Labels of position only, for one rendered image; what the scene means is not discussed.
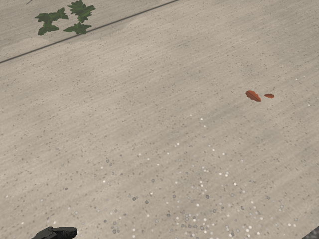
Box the robot left hand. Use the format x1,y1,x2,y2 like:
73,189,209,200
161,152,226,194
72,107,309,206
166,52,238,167
32,226,78,239

